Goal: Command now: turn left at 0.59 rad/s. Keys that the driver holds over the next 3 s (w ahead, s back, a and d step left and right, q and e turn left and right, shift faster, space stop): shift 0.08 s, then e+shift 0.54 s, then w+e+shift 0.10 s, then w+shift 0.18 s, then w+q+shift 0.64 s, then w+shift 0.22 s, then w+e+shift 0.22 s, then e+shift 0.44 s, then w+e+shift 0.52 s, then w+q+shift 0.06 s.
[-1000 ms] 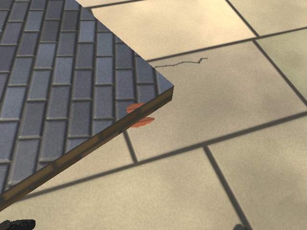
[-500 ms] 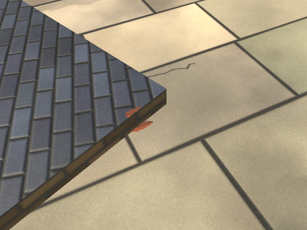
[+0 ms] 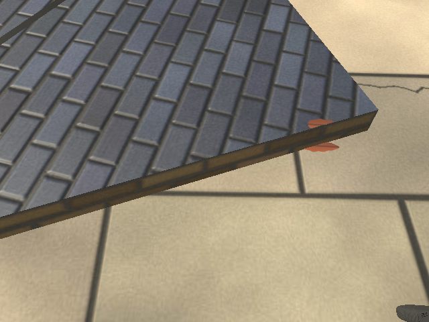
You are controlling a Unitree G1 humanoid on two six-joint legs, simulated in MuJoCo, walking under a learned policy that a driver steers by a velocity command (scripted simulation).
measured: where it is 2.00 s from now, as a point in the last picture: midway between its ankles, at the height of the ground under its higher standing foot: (273, 152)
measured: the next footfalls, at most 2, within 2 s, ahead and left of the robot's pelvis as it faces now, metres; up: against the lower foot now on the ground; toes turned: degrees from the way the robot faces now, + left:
right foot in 0.60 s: +0.06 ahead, -0.14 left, +0.00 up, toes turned -19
left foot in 1.08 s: +0.40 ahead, -0.05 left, +0.00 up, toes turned -23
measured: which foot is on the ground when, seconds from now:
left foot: down 0.00-0.60, up 0.62-1.00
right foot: up 0.00-0.58, down 0.60-1.00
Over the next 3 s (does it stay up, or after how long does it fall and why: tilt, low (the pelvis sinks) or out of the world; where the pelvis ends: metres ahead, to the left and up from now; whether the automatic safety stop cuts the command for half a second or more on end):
stays up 1.56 -0.16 0.14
